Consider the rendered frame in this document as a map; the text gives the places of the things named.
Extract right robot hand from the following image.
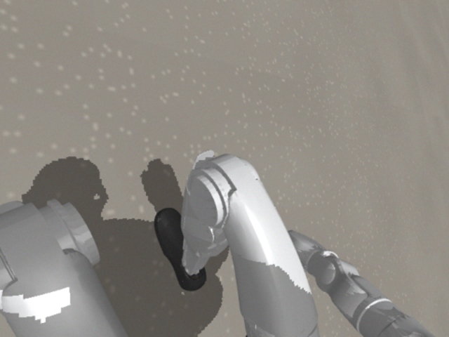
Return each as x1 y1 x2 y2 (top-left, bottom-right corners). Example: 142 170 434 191
288 230 325 275

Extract right robot foot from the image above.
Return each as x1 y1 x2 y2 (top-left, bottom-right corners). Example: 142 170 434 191
154 208 206 291

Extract right robot arm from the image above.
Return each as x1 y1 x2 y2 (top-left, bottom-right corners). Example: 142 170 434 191
307 249 435 337

